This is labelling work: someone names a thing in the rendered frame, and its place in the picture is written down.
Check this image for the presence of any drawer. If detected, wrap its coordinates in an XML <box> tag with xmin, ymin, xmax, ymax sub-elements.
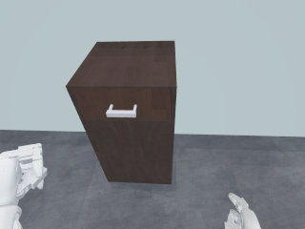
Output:
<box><xmin>72</xmin><ymin>88</ymin><xmax>171</xmax><ymax>121</ymax></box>

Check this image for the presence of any cabinet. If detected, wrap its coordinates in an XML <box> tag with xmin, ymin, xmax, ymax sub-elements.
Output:
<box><xmin>66</xmin><ymin>40</ymin><xmax>177</xmax><ymax>185</ymax></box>

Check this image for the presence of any robot left forearm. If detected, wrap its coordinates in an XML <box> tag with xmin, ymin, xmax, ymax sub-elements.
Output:
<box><xmin>0</xmin><ymin>204</ymin><xmax>23</xmax><ymax>229</ymax></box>

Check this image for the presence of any left robot hand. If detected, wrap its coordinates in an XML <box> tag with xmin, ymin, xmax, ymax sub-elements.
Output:
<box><xmin>0</xmin><ymin>143</ymin><xmax>48</xmax><ymax>206</ymax></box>

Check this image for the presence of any right robot hand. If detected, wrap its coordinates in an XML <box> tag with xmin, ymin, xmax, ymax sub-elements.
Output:
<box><xmin>224</xmin><ymin>193</ymin><xmax>261</xmax><ymax>229</ymax></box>

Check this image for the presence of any handle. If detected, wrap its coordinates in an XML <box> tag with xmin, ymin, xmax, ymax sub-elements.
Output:
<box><xmin>106</xmin><ymin>104</ymin><xmax>137</xmax><ymax>117</ymax></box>

